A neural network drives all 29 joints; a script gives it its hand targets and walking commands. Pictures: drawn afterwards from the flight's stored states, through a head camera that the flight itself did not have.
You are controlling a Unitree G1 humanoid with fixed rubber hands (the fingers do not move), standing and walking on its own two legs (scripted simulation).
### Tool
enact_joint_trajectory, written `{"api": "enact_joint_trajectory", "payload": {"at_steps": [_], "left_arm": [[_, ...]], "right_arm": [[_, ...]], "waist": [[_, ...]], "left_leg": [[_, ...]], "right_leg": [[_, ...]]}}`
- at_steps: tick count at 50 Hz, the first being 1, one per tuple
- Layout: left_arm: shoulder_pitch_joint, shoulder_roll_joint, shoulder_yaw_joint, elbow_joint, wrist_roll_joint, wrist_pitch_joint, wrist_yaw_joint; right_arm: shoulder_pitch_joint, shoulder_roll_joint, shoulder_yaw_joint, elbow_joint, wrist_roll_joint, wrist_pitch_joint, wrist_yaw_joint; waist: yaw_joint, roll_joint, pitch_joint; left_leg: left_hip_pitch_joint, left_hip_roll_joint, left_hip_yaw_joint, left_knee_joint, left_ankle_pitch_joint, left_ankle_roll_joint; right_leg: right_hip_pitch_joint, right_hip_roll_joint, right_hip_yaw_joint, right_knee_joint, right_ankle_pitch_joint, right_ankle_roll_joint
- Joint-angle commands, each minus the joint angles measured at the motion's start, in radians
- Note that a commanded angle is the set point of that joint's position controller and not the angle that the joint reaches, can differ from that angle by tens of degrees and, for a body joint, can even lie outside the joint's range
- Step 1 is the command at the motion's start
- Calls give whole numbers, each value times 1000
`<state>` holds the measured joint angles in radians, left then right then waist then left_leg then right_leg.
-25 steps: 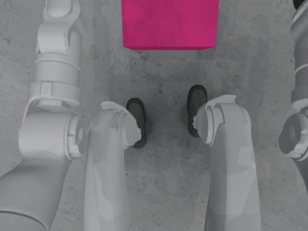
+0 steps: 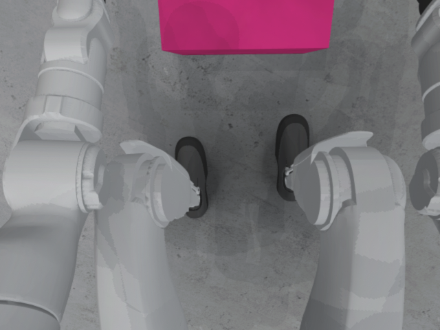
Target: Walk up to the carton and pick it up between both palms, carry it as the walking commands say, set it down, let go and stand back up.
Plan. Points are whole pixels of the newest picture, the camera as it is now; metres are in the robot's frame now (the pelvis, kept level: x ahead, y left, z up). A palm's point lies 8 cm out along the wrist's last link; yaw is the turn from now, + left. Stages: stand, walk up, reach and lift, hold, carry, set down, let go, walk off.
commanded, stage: reach and lift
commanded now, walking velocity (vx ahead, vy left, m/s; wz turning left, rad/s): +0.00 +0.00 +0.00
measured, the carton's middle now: (243, 2) +0.53 -0.03 -0.32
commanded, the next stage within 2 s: none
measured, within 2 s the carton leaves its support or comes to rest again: neither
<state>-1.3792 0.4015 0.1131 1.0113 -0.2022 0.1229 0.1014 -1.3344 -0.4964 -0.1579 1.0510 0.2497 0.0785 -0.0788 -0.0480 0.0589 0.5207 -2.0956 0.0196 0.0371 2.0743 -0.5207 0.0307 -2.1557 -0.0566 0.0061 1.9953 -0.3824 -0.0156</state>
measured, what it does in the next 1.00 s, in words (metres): stands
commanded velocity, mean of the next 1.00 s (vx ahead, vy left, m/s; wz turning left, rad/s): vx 0.00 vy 0.00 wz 0.00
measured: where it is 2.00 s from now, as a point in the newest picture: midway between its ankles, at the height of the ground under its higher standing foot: (241, 181)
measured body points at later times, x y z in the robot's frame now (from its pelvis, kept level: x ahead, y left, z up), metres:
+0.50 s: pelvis +0.01 +0.00 -0.03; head +0.39 -0.03 +0.18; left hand +0.58 +0.15 -0.24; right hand +0.51 -0.29 -0.25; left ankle +0.14 +0.11 -0.37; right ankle +0.17 -0.13 -0.37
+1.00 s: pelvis +0.01 +0.00 -0.03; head +0.39 -0.03 +0.19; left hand +0.57 +0.14 -0.24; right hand +0.52 -0.26 -0.24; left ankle +0.14 +0.11 -0.37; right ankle +0.17 -0.13 -0.37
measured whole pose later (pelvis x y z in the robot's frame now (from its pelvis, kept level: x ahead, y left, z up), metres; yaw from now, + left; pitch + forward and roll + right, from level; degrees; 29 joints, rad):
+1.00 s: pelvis +0.01 +0.00 -0.03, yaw +0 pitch +33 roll +0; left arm -1.52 0.41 0.04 1.20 -0.23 0.03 0.09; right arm -1.41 -0.51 0.11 1.13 0.40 0.01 -0.02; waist -0.08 0.04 0.51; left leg -2.21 0.02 0.03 2.18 -0.54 0.03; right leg -2.28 -0.06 0.01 2.10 -0.40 -0.02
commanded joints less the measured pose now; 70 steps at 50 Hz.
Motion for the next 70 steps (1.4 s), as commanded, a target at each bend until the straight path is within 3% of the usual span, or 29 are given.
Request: {"api": "enact_joint_trajectory", "payload": {"at_steps": [1, 6, 13, 14, 15, 16, 17, 18, 22, 24, 25, 26, 29, 34, 35, 37, 39, 40, 42, 50, 51, 52, 56, 57, 60, 61, 65, 66, 70], "left_arm": [[-272, 17, -121, 59, -115, -75, -32], [-227, 33, -88, 134, -105, -102, -37], [-195, 44, -102, 105, -103, -128, -8], [-182, 18, -127, 101, -110, -129, -9], [-169, 32, -104, 119, -94, -126, -4], [-166, 20, -108, 122, -103, -124, -9], [-164, 22, -110, 137, -104, -121, -11], [-163, 10, -119, 156, -108, -115, -14], [-175, -28, -154, 142, -125, -118, -21], [-166, -12, -115, 162, -106, -118, -20], [-171, -22, -136, 153, -114, -122, -19], [-187, -26, -142, 127, -109, -128, -20], [-177, -58, -157, 157, -116, -123, -17], [-200, -111, -184, 131, -117, -134, -21], [-203, -98, -178, 142, -117, -134, -20], [-198, -121, -187, 148, -115, -135, -17], [-209, -138, -170, 157, -111, -136, -21], [-216, -164, -183, 157, -118, -137, -22], [-226, -143, -173, 165, -104, -136, -18], [-267, -261, -217, 177, -114, -143, -44], [-301, -291, -224, 140, -113, -149, -53], [-294, -319, -212, 164, -115, -145, -58], [-320, -403, -237, 158, -94, -141, -82], [-333, -416, -216, 161, -80, -141, -86], [-356, -368, -198, 123, -62, -148, -80], [-358, -404, -185, 139, -50, -151, -81], [-431, -632, -242, 159, -40, -144, -129], [-422, -650, -235, 169, -20, -135, -133], [-479, -798, -260, 110, -34, -123, -182]], "right_arm": [[-387, -35, 123, -18, 69, -86, 47], [-370, -53, 136, -27, 92, -114, 51], [-318, -51, 160, -37, 159, -122, 61], [-300, -53, 160, -30, 160, -127, 63], [-310, -50, 159, -36, 161, -125, 63], [-293, -50, 162, -16, 156, -123, 65], [-302, -41, 168, 5, 156, -117, 67], [-278, -41, 162, 31, 142, -114, 67], [-292, -27, 183, 12, 147, -119, 68], [-298, -34, 198, -10, 147, -122, 65], [-298, -23, 200, 13, 151, -121, 63], [-308, 5, 210, -14, 170, -123, 68], [-317, 8, 217, -8, 180, -123, 68], [-342, 70, 260, -34, 199, -131, 69], [-344, 61, 251, -19, 191, -131, 67], [-333, 68, 257, -1, 187, -132, 68], [-366, 99, 280, -30, 201, -135, 70], [-354, 110, 288, -14, 196, -134, 72], [-390, 108, 299, -24, 201, -135, 68], [-379, 194, 315, 41, 186, -135, 81], [-390, 257, 323, 47, 190, -134, 87], [-398, 259, 321, 34, 184, -133, 90], [-412, 356, 311, 62, 162, -127, 112], [-406, 369, 309, 83, 157, -123, 114], [-327, 338, 242, 160, 96, -117, 102], [-359, 398, 260, 140, 102, -122, 109], [-467, 623, 301, 133, 77, -110, 156], [-482, 647, 318, 111, 90, -108, 165], [-483, 815, 322, 113, 63, -86, 207]], "waist": [[-30, -131, -1208], [-22, -145, -1241], [17, -65, -1389], [3, -47, -1359], [23, -49, -1354], [-2, -67, -1340], [19, -68, -1302], [-6, -61, -1271], [-22, -74, -1297], [6, -83, -1298], [-1, -83, -1305], [25, -60, -1326], [-8, -60, -1314], [20, -62, -1342], [5, -70, -1329], [10, -42, -1325], [28, -70, -1291], [15, -65, -1296], [39, -76, -1298], [5, -52, -1259], [25, -37, -1250], [9, -62, -1229], [-6, -39, -1238], [16, -22, -1216], [-26, -15, -1203], [-6, -23, -1183], [0, -25, -1166], [25, -16, -1163], [6, -8, -1125]], "left_leg": [[311, -23, -67, -76, 58, -30], [261, -23, -66, -22, 138, -32], [409, -29, -60, -1, 270, -38], [410, -27, -64, -9, 258, -42], [400, -27, -60, 3, 248, -39], [378, -26, -66, -13, 218, -36], [361, -29, -62, -16, 195, -34], [339, -27, -56, -14, 178, -39], [355, -31, -69, -18, 198, -36], [332, -32, -51, -13, 182, -34], [337, -33, -58, -11, 197, -36], [359, -33, -51, -15, 199, -35], [371, -38, -62, -27, 190, -31], [373, -43, -59, -31, 222, -28], [358, -42, -57, -18, 213, -29], [379, -48, -53, -22, 227, -33], [353, -53, -59, -29, 196, -27], [369, -52, -53, -26, 210, -32], [361, -56, -54, -25, 195, -27], [351, -63, -57, -38, 187, -24], [337, -70, -49, -34, 180, -26], [341, -71, -56, -35, 180, -20], [351, -80, -56, -28, 208, -20], [348, -82, -54, -35, 188, -22], [322, -89, -54, -24, 168, -32], [333, -92, -51, -32, 171, -29], [315, -103, -58, -36, 189, -19], [319, -97, -50, -26, 167, -20], [238, -118, -36, -17, 137, -24]], "right_leg": [[539, 19, -9, 10, 79, 23], [577, 20, -1, 49, 171, 42], [538, 19, -17, 92, 249, 42], [501, 20, -24, 92, 233, 38], [496, 21, -26, 93, 212, 41], [491, 18, -33, 88, 194, 45], [467, 14, -28, 86, 168, 45], [472, 14, -21, 74, 156, 43], [473, 14, -35, 84, 185, 45], [490, 13, -19, 63, 153, 45], [496, 13, -23, 72, 174, 46], [481, 18, -20, 75, 173, 43], [466, 20, -39, 70, 165, 44], [491, 29, -32, 72, 192, 41], [479, 29, -38, 78, 186, 44], [475, 30, -30, 70, 190, 38], [476, 31, -28, 59, 168, 40], [484, 31, -26, 60, 174, 39], [491, 32, -20, 58, 159, 41], [482, 43, -24, 53, 163, 33], [470, 52, -18, 60, 158, 22], [460, 51, -22, 48, 150, 30], [451, 59, -32, 69, 177, 30], [450, 58, -19, 62, 153, 23], [445, 61, -13, 67, 154, 22], [433, 71, -13, 61, 150, 19], [403, 84, -22, 79, 155, 18], [399, 83, -12, 82, 131, 17], [393, 89, -9, 83, 137, 5]]}}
